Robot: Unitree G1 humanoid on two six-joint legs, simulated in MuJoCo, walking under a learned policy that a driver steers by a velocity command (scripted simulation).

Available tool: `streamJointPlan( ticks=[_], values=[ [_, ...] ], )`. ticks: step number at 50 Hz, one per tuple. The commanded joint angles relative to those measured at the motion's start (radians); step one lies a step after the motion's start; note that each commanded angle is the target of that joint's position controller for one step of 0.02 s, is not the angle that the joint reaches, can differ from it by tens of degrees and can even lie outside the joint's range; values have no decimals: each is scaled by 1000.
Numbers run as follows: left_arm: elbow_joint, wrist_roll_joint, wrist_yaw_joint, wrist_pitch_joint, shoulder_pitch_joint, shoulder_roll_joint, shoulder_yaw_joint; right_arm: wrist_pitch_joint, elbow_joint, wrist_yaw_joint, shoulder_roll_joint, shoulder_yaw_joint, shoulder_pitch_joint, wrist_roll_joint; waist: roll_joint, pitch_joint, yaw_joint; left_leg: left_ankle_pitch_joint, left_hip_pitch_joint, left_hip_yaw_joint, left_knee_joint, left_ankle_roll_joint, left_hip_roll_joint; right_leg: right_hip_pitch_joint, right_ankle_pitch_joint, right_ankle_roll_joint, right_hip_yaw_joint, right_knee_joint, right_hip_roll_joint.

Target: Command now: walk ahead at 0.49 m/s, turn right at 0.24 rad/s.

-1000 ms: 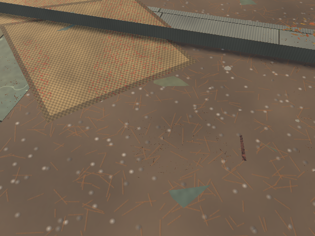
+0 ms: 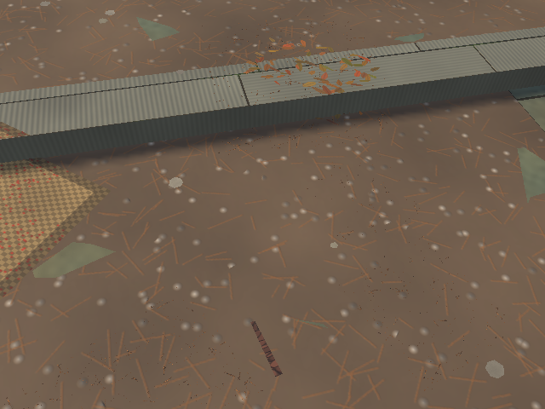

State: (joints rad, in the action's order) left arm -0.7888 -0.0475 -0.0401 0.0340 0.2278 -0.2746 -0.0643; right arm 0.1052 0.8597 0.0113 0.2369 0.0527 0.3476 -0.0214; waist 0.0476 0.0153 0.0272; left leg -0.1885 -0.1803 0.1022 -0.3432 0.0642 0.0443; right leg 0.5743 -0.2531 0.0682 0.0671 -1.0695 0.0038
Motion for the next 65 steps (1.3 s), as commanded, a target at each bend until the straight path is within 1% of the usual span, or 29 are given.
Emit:
streamJointPlan(
  ticks=[1,5,9,11,12,13,14,15,16,17,20,24,28,33,36,38,39,40,41,42,43,44,45,47,50,55,61,63,65],
  values=[
    [61,-2,-13,4,-13,0,14,22,-30,7,76,8,9,5,-113,29,-37,167,17,-206,218,140,-263,87,106,-17,-8,111,51],
    [102,10,-23,14,-181,23,39,13,4,8,100,10,72,12,-118,42,3,259,6,-118,208,114,-226,-15,214,-28,-108,352,52],
    [124,14,-9,20,-254,-3,38,-4,47,1,130,13,145,7,-125,54,24,355,127,-133,148,110,-276,-54,135,-1,-139,464,30],
    [108,8,1,30,-201,-11,31,-17,67,-5,137,11,157,8,-127,34,-7,527,156,-142,32,100,-276,-169,71,22,-149,535,-12],
    [64,0,10,42,-78,-27,20,-22,74,-7,138,10,155,13,-97,-24,-66,607,132,-113,-121,84,-241,-335,93,41,-153,613,-38],
    [12,-18,24,55,96,-81,0,-21,62,-7,120,3,145,19,-59,-137,-133,481,-2,-86,-326,62,-196,-592,79,76,-64,617,41],
    [2,-40,41,60,240,-185,-26,-17,2,-2,25,-23,156,44,120,-294,-169,31,-311,-14,-672,16,-88,-897,-62,151,321,668,361],
    [-10,-2,43,43,248,-198,-35,-24,12,-11,69,-4,186,36,164,-328,-153,-332,-455,-75,-854,19,-13,-881,-59,205,561,776,462],
    [-5,13,40,38,169,-134,-19,-33,14,-14,110,11,124,23,55,-183,-119,-262,-501,-141,-895,30,-73,-764,-69,177,425,788,408],
    [-2,19,36,45,97,-74,-4,-32,9,-7,81,7,80,21,30,-81,-90,-186,-491,-147,-862,29,-105,-635,-13,151,296,827,360],
    [-20,25,39,68,38,-7,13,-66,31,12,40,11,83,-8,44,8,-21,-98,-400,-140,-794,6,-138,-451,139,78,72,904,262],
    [-62,34,45,92,94,-21,5,-88,-6,30,20,16,-13,-11,19,31,-3,25,-494,-127,-778,-11,-146,-468,316,83,-70,930,248],
    [-95,29,49,90,134,-14,9,-87,-62,41,6,6,-164,-10,20,72,-19,176,-523,-89,-583,-16,-140,-473,378,76,-187,929,218],
    [-136,26,63,80,206,-64,-1,-85,-125,57,14,-7,-319,-15,13,100,-57,171,-457,4,-349,31,-112,-579,478,67,-260,899,257],
    [-151,22,73,62,211,-97,-7,-86,-130,50,36,2,-295,-18,32,62,-32,33,-365,60,-301,87,-42,-674,837,50,-309,747,270],
    [-151,19,75,42,201,-132,-17,-80,-92,40,71,22,-147,-18,44,-36,34,-65,-186,77,-265,136,35,-678,995,42,-327,477,269],
    [-141,21,72,34,193,-138,-18,-71,-43,29,108,42,4,-26,1,-122,102,-48,31,39,-188,170,52,-573,857,19,-341,240,247],
    [-98,33,64,37,214,-77,-3,-70,-26,12,220,78,112,-36,-138,-234,127,-191,316,-290,-147,253,-181,-275,436,-22,-345,-100,187],
    [-28,38,46,48,186,-42,-1,-78,-48,10,296,93,61,-6,-294,-298,66,-143,481,-849,29,388,-395,74,-295,-73,-192,-398,-43],
    [0,30,41,60,54,-92,-7,-89,-45,3,273,89,65,8,-138,-216,100,-85,446,-768,74,358,-372,193,-211,-62,-41,-403,16],
    [10,41,38,74,27,-74,1,-88,-38,-6,224,76,15,12,-88,-98,64,9,318,-630,78,325,-357,198,-108,-55,-41,-331,64],
    [-6,37,41,78,47,-67,2,-82,-40,-8,175,63,-29,12,-17,-32,13,134,189,-534,88,274,-304,132,-61,-54,-41,-223,98],
    [-14,18,41,63,64,-59,3,-74,-42,-11,141,52,-68,17,-10,-12,-28,220,105,-451,97,240,-254,66,-53,-61,-37,-160,117],
    [-33,-3,34,23,111,-39,7,-50,-45,-8,110,37,-80,20,-35,-35,-58,336,40,-364,116,222,-208,-24,-43,-76,-50,-102,121],
    [-26,2,20,-1,69,-20,11,-28,-9,-3,123,35,-14,21,-63,-8,-52,394,31,-281,164,189,-179,10,56,-86,-81,7,128],
    [12,23,10,-3,-102,-31,11,-19,22,-2,119,23,68,16,-96,39,12,439,147,-196,198,94,-170,123,242,-61,-95,195,122],
    [51,27,-3,7,-235,-16,25,-11,69,-26,103,4,126,-4,-92,99,47,533,287,-103,211,74,-221,138,270,-9,-116,393,44],
    [57,25,-4,12,-237,-15,27,-11,80,-37,109,-1,114,-7,-95,95,31,684,323,-66,167,64,-236,81,218,18,-150,454,11],
    [39,25,4,12,-170,-26,21,-10,86,-48,131,-1,92,-9,-126,46,-9,1021,352,-32,39,45,-244,-40,126,57,-202,474,-51]
  ],
)
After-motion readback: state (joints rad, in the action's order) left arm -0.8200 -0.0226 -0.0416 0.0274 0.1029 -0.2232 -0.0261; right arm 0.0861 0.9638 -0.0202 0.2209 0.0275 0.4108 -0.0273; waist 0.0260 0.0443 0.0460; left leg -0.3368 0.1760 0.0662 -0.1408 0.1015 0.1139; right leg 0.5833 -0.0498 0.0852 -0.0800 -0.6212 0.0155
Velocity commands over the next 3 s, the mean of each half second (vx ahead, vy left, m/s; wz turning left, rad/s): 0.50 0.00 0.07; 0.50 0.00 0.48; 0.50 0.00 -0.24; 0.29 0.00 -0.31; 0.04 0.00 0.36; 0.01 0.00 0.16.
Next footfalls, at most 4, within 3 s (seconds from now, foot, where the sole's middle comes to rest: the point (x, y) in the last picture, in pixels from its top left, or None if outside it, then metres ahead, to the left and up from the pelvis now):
0.26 right None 0.29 -0.12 -0.78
0.78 left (228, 387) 0.55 0.10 -0.78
1.36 right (240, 268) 0.89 0.08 -0.78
1.84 left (185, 200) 1.15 0.26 -0.78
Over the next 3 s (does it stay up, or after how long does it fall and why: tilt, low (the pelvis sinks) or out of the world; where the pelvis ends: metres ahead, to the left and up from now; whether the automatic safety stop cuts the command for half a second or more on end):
stays up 1.00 0.19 0.00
